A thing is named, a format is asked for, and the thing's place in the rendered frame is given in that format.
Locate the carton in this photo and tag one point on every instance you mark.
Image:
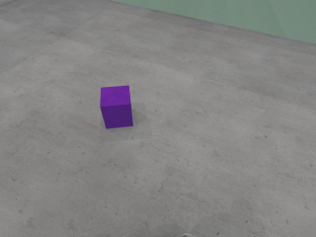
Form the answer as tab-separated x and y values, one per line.
115	104

